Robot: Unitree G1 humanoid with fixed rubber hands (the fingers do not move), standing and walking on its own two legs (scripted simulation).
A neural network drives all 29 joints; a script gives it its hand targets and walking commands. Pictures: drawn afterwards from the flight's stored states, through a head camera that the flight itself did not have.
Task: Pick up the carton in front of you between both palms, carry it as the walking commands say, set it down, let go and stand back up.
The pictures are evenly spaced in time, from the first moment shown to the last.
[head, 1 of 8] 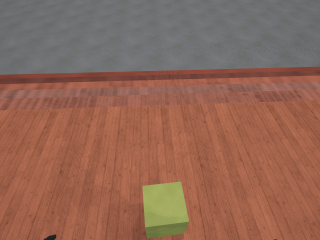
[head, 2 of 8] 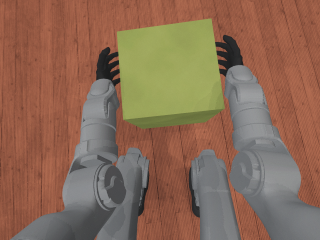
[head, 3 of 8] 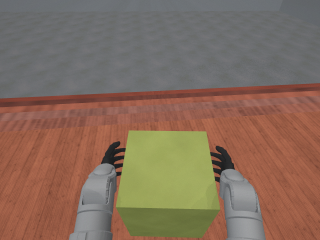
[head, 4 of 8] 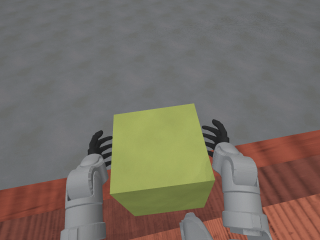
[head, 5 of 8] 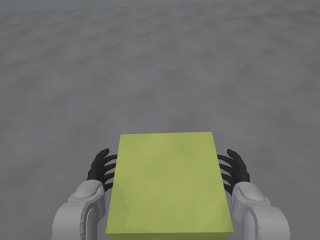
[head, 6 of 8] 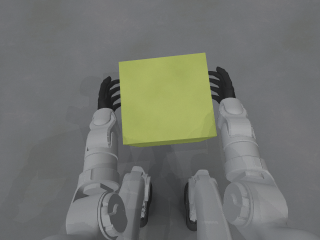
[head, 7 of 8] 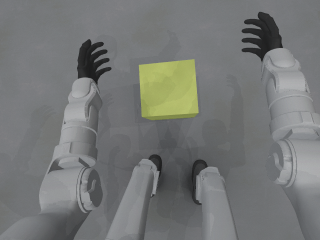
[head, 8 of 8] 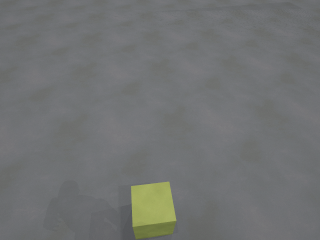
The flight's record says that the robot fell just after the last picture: no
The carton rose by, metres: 0.67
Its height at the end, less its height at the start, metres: -0.80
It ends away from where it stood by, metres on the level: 4.25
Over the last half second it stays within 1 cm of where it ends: yes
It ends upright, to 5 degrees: yes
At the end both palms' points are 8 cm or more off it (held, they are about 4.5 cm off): yes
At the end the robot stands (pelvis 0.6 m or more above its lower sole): yes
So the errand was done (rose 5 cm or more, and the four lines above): yes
